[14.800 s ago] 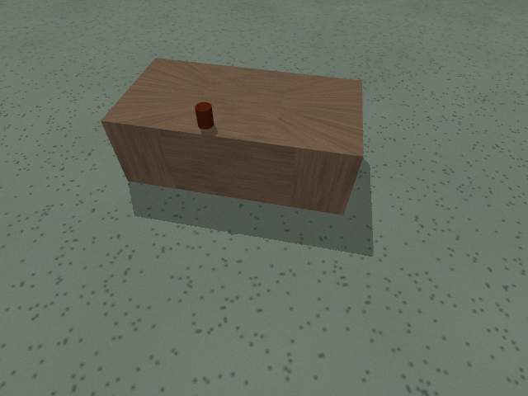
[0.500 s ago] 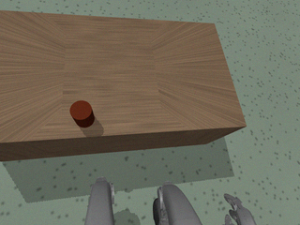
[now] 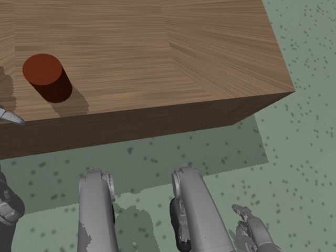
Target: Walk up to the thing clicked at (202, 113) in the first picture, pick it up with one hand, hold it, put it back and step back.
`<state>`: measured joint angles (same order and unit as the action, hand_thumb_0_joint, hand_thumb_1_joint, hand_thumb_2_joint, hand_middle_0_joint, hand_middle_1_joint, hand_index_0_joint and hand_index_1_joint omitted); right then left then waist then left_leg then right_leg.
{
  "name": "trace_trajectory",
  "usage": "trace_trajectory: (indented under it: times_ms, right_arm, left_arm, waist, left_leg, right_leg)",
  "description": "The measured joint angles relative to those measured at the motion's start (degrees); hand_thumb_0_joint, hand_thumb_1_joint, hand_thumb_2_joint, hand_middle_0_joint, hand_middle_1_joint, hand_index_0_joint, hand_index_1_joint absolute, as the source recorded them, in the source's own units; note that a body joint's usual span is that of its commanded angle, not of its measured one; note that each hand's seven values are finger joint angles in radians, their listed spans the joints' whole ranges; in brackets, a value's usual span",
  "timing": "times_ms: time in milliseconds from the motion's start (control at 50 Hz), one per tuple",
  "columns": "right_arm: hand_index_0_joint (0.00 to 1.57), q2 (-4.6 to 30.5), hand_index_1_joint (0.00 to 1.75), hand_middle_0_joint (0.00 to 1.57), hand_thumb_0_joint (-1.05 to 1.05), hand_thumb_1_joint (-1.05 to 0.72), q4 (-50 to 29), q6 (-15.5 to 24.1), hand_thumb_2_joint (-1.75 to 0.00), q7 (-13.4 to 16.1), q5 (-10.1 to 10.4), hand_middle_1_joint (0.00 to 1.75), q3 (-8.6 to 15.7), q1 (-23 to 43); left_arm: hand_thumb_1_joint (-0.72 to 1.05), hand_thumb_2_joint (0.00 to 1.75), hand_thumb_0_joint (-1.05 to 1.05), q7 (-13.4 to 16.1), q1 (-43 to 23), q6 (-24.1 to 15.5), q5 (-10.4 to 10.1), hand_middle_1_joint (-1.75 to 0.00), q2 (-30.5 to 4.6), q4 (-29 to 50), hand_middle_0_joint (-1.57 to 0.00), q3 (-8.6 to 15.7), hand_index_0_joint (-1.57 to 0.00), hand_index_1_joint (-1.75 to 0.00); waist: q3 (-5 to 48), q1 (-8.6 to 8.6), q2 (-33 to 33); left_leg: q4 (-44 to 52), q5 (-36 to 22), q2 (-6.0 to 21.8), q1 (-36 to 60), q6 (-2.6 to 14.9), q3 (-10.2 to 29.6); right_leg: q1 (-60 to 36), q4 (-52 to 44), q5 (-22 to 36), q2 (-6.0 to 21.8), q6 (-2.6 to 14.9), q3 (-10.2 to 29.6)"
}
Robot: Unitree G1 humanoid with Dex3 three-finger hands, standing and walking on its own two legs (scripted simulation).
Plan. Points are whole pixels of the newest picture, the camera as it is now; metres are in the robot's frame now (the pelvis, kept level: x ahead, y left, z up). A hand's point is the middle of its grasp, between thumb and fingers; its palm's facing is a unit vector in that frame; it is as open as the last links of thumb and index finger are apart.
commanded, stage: close in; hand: left
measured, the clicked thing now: (50, 80) +0.49 +0.23 -0.05
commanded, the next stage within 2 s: rest palm in 0.50 s
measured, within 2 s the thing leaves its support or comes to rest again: neither
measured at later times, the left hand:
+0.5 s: hand (36, 82) +0.48 +0.25 -0.03, palm faces +0.22 -0.97 +0.02, open 17.7 cm
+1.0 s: hand (48, 88) +0.47 +0.23 -0.05, palm faces +0.23 -0.97 -0.02, open 16.6 cm
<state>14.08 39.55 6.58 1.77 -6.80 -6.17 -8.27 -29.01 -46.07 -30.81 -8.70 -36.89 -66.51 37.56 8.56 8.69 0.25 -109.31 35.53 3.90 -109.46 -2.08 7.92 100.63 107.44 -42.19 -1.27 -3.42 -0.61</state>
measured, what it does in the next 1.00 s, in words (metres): stands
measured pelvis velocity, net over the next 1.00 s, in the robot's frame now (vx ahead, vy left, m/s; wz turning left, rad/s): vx -0.01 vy -0.01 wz -0.02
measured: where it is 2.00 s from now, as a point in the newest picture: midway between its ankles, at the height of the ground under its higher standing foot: (145, 235)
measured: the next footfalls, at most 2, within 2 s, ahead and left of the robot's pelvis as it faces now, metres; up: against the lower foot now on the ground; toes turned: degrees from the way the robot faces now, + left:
none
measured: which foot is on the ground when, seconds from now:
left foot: down 0.00-1.00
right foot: down 0.00-1.00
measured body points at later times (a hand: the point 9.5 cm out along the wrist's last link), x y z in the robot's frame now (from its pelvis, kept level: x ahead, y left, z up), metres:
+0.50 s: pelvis -0.02 -0.02 -0.03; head +0.18 +0.03 +0.37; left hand +0.46 +0.30 -0.03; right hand +0.08 -0.29 -0.15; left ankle +0.08 +0.14 -0.45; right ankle +0.06 -0.16 -0.45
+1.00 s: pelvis -0.01 -0.01 -0.04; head +0.20 +0.04 +0.36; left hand +0.45 +0.29 -0.05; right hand +0.12 -0.27 -0.17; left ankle +0.08 +0.14 -0.45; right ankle +0.06 -0.16 -0.45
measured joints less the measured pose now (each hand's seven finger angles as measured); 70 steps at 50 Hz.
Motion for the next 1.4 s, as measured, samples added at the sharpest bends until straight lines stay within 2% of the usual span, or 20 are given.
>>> trace_trajectory:
  times_ms: [80, 140, 240, 340, 480, 740, 860, 980, 1140, 1400]
  right_arm:
    - [0.21, -0.30, 0.30, 0.20, 0.01, -0.91, -0.46, -1.83, -0.89, -1.21, -0.03, 0.30, 0.11, -0.35]
    - [0.21, -0.54, 0.30, 0.20, 0.01, -0.92, -0.81, -3.46, -0.89, -2.06, 0.12, 0.30, 0.54, -0.62]
    - [0.21, -0.69, 0.30, 0.20, 0.01, -0.92, -0.93, -5.96, -0.89, -2.67, 0.88, 0.30, 1.37, -1.17]
    - [0.21, 0.05, 0.30, 0.20, 0.01, -0.92, -0.72, -7.11, -0.89, -2.60, 1.84, 0.30, 1.96, -1.59]
    - [0.21, 1.48, 0.30, 0.20, 0.01, -0.92, -1.80, -8.09, -0.89, -2.61, 2.92, 0.30, 3.20, -1.84]
    - [0.20, 0.51, 0.30, 0.20, 0.01, -0.93, -1.58, -8.90, -0.90, -3.37, 2.92, 0.30, 4.45, 0.50]
    - [0.20, -0.26, 0.30, 0.20, 0.00, -0.93, -1.85, -9.26, -0.90, -3.87, 2.83, 0.30, 4.43, 1.61]
    - [0.21, -0.40, 0.30, 0.20, 0.00, -0.94, -1.82, -9.63, -0.90, -4.15, 2.80, 0.30, 4.21, 2.30]
    - [0.21, -0.16, 0.30, 0.20, 0.00, -0.94, -1.89, -10.19, -0.90, -4.15, 2.55, 0.30, 4.11, 2.05]
    - [0.20, 1.06, 0.30, 0.20, 0.01, -0.93, -2.53, -10.67, -0.90, -3.51, 3.21, 0.30, 3.23, 0.51]
  left_arm:
    - [-0.60, 0.02, -0.02, 4.38, -1.40, 0.10, 0.74, -0.07, 2.01, 1.03, -0.03, 0.27, -0.04, -0.06]
    - [-0.61, 0.01, -0.02, 8.05, -1.70, 0.62, 1.97, -0.07, 3.32, 2.83, -0.04, 0.03, -0.05, -0.06]
    - [-0.61, 0.01, -0.02, 12.42, -0.90, 2.06, 3.66, -0.08, 4.85, 6.03, -0.04, -2.39, -0.05, -0.06]
    - [-0.61, 0.01, -0.02, 13.62, -0.41, 3.05, 3.31, -0.08, 5.66, 7.59, -0.04, -4.84, -0.06, -0.06]
    - [-0.61, 0.00, -0.02, 15.37, 0.18, 3.75, 2.56, -0.07, 6.91, 8.17, -0.04, -6.28, -0.06, -0.04]
    - [-0.61, 0.00, -0.02, 20.23, 3.78, 2.87, 3.37, -0.04, 11.91, 15.53, -0.05, -9.90, -0.06, -0.02]
    - [-0.57, 0.02, -0.02, 20.97, 5.05, 2.50, 3.94, -0.07, 12.74, 16.08, -0.10, -10.91, -0.11, -0.06]
    - [-0.52, 0.08, -0.02, 21.06, 5.00, 1.76, 3.51, -0.15, 13.26, 16.41, -0.20, -11.08, -0.21, -0.14]
    - [-0.45, 0.16, -0.02, 20.99, 2.89, 1.26, 4.34, -0.26, 11.76, 14.47, -0.32, -11.20, -0.33, -0.25]
    - [-0.34, 0.27, -0.01, 18.70, -0.44, 0.82, 3.21, -0.40, 8.82, 10.28, -0.48, -10.00, -0.49, -0.39]
  waist:
    - [-0.39, -0.41, -0.39]
    - [-0.92, -0.65, -0.62]
    - [-1.10, -0.92, -0.71]
    - [-0.12, -0.88, -0.62]
    - [0.58, -0.93, -0.48]
    - [-0.25, -2.41, 0.21]
    - [0.00, -2.60, -0.29]
    - [-0.34, -3.12, -0.10]
    - [-0.61, -2.86, 0.22]
    - [-1.48, -2.44, 0.18]
  left_leg:
    - [-3.57, -0.11, 0.29, -3.19, -0.30, 0.17]
    - [-5.21, -0.53, 0.33, -4.78, -0.71, 0.50]
    - [-5.72, -1.32, 0.27, -5.64, -1.30, 0.75]
    - [-5.32, -1.40, 0.44, -5.25, -1.47, 1.05]
    - [-4.94, -0.87, 0.80, -4.62, -1.64, 1.39]
    - [-5.16, 0.62, 0.95, -4.10, -1.64, 1.15]
    - [-5.74, 1.32, 0.95, -4.03, -1.49, 0.90]
    - [-6.66, 1.34, 0.98, -4.73, -1.38, 0.80]
    - [-8.11, 0.68, 0.71, -6.28, -1.65, 1.10]
    - [-9.76, -0.61, 0.58, -8.38, -1.50, 1.45]
  right_leg:
    - [3.66, 4.16, -0.08, -0.65, -0.79, 0.50]
    - [5.52, 6.24, 0.17, -0.96, -0.73, 0.51]
    - [6.89, 7.48, 0.71, -1.10, -0.23, 0.42]
    - [6.76, 7.28, 0.91, -1.27, 0.20, 0.08]
    - [6.12, 6.53, 0.72, -1.57, 0.47, -0.29]
    - [5.38, 6.38, -0.62, -1.53, 0.23, -0.07]
    - [5.20, 6.82, -1.29, -1.49, 0.10, 0.20]
    - [6.04, 7.91, -1.35, -1.61, -0.16, 0.45]
    - [7.63, 9.64, -0.95, -1.65, 0.06, 0.41]
    - [10.30, 12.02, 0.22, -1.99, 0.19, 0.39]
